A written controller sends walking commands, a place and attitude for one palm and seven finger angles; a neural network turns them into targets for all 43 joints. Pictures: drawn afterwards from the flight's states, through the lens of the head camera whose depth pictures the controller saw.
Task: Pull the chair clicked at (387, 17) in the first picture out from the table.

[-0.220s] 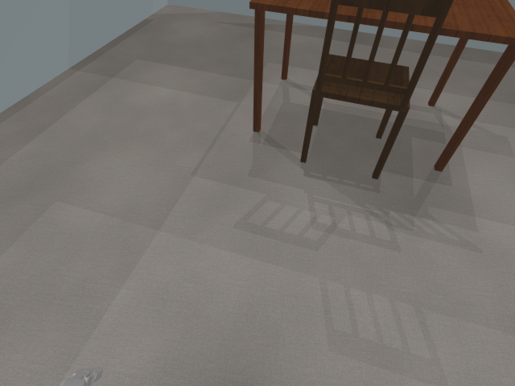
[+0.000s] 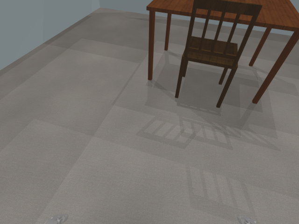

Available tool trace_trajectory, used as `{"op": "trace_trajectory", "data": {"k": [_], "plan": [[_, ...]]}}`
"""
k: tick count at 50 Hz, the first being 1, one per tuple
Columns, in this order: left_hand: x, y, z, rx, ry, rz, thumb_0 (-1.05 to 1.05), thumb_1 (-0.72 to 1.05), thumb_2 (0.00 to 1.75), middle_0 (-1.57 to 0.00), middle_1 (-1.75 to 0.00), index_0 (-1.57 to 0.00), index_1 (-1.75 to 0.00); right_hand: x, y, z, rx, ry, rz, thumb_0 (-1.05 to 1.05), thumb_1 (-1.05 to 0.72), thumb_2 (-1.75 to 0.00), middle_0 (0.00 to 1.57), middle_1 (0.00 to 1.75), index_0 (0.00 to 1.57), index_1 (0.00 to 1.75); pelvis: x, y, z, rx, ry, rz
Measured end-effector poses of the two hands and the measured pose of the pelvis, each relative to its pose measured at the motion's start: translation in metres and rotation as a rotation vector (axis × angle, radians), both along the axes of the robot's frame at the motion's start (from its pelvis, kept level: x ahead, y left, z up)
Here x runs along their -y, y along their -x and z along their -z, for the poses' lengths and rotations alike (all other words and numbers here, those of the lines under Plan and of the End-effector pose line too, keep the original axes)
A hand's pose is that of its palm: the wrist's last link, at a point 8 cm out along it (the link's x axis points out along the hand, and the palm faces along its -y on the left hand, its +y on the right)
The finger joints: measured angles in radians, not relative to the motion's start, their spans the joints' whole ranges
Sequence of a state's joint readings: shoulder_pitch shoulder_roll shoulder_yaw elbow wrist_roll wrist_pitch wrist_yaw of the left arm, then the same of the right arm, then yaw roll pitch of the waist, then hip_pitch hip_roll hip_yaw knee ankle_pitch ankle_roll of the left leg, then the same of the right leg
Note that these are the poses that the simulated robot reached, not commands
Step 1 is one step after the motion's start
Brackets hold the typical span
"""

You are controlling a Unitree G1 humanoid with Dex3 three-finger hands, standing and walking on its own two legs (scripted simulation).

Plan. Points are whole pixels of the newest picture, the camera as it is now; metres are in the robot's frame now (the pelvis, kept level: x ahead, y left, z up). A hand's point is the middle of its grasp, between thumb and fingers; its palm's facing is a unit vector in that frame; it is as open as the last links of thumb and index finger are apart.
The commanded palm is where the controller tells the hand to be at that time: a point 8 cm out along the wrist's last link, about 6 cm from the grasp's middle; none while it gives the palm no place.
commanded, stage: stand and wait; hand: left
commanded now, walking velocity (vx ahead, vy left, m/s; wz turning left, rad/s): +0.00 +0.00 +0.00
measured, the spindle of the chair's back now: (217, 33) +1.37 -0.41 -0.08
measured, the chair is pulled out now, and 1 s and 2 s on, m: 0.00 0.00 0.00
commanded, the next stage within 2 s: look at it before walking up in 0.76 s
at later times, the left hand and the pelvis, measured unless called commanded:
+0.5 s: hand out of the picture +0.06 +0.24 -0.15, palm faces -0.02 -0.94 -0.34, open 7.4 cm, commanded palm none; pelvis -0.02 -0.01 +0.00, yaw +0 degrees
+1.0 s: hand out of the picture +0.05 +0.23 -0.15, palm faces -0.04 -0.94 -0.33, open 7.4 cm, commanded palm none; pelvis -0.02 -0.02 +0.01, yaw +0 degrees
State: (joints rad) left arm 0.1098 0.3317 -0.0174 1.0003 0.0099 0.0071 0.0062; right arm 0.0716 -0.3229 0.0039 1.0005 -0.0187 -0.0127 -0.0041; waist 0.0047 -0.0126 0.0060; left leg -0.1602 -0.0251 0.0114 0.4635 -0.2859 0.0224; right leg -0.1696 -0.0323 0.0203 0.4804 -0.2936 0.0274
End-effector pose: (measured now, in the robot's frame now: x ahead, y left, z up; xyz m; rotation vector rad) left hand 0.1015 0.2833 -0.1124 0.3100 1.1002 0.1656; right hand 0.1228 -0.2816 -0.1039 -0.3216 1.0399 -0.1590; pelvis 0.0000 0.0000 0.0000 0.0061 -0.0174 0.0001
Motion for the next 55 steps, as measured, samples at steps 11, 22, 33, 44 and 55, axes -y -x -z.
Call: {"op": "trace_trajectory", "data": {"k": [11, 22, 33, 44, 55], "plan": [[0.003, 0.033, 0.005, -0.078, 0.0, -0.03, 0.0, 0.9, 0.9, -0.21, -0.3, -0.21, -0.3, 0.014, 0.029, 0.004, -0.079, 0.014, 0.029, 0.01, -0.9, -0.9, 0.2, 0.3, 0.2, 0.3, 0.007, 0.005, -0.002, 0.006, 0.001, -0.002], [0.001, 0.052, 0.003, -0.117, -0.017, -0.04, 0.0, 0.9, 0.9, -0.2, -0.3, -0.21, -0.3, 0.026, 0.063, 0.008, -0.153, 0.02, 0.062, 0.01, -0.9, -0.9, 0.2, 0.3, 0.2, 0.3, 0.011, 0.013, -0.004, 0.015, 0.002, 0.0], [0.006, 0.05, 0.0, -0.095, -0.016, -0.027, 0.0, 0.9, 0.9, -0.2, -0.3, -0.2, -0.3, 0.027, 0.076, 0.01, -0.162, 0.007, 0.065, 0.01, -0.9, -0.9, 0.2, 0.3, 0.2, 0.3, 0.014, 0.021, -0.006, 0.016, 0.0, 0.002], [0.012, 0.051, 0.0, -0.101, -0.011, -0.021, 0.0, 0.9, 0.9, -0.2, -0.3, -0.21, -0.3, 0.027, 0.08, 0.012, -0.167, -0.001, 0.068, 0.01, -0.9, -0.9, 0.2, 0.3, 0.2, 0.3, 0.017, 0.023, -0.006, 0.011, -0.001, 0.005], [0.013, 0.054, 0.002, -0.112, -0.008, -0.025, 0.0, 0.9, 0.9, -0.21, -0.3, -0.21, -0.3, 0.03, 0.077, 0.01, -0.169, 0.004, 0.069, 0.01, -0.9, -0.9, 0.2, 0.3, 0.2, 0.3, 0.019, 0.021, -0.007, 0.01, 0.0, 0.006]]}}
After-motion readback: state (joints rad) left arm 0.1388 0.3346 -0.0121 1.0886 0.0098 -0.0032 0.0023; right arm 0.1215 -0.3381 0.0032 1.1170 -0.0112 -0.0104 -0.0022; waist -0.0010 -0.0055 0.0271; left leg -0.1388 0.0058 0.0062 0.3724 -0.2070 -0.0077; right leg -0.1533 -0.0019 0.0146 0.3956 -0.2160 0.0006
